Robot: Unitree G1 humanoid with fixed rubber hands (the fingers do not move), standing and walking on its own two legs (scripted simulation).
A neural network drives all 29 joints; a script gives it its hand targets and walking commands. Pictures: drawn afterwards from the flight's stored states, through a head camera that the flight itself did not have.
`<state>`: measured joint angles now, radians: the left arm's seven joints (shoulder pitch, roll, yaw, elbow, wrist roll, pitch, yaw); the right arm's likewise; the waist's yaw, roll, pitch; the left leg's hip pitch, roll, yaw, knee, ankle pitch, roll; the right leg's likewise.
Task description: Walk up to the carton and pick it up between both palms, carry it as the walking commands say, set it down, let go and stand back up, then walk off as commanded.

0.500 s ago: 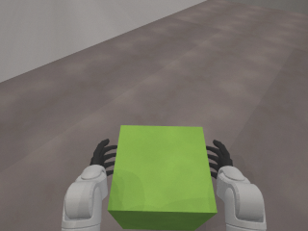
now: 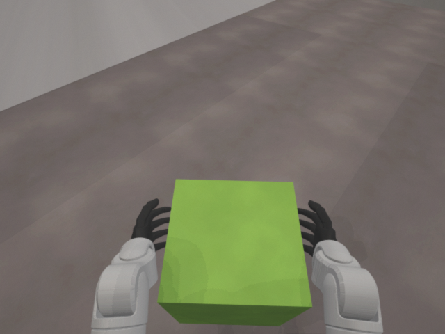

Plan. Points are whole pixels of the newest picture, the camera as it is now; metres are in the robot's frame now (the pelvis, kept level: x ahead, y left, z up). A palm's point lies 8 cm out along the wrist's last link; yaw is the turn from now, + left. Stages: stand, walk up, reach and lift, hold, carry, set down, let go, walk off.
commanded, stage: carry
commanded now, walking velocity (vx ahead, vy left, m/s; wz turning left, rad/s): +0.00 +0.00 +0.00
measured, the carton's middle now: (231, 258) +0.28 +0.00 -0.02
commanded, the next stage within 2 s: hold in 0.90 s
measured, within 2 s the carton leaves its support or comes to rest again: neither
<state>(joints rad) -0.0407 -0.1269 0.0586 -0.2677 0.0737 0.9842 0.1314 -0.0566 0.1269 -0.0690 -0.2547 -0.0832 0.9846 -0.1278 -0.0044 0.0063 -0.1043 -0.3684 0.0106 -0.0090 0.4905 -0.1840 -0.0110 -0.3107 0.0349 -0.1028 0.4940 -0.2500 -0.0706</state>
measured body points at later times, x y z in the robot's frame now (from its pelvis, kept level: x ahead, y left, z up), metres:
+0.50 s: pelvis +0.01 +0.00 +0.00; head +0.00 +0.01 +0.45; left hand +0.29 +0.15 +0.05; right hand +0.29 -0.15 +0.05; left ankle +0.04 +0.13 -0.74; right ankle +0.01 -0.07 -0.74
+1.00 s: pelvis +0.01 +0.01 +0.01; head +0.01 +0.02 +0.46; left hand +0.29 +0.16 +0.02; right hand +0.29 -0.14 +0.03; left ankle +0.04 +0.13 -0.74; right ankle +0.00 -0.07 -0.74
